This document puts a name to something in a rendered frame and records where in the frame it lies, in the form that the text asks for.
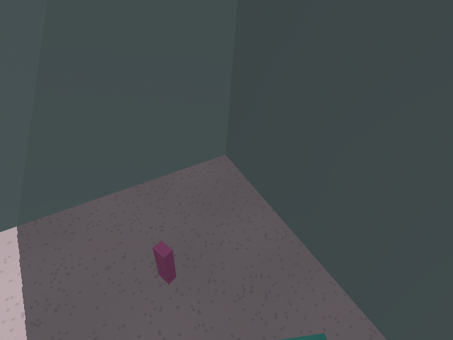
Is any carton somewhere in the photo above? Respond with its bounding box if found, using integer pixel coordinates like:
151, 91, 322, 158
153, 241, 176, 284

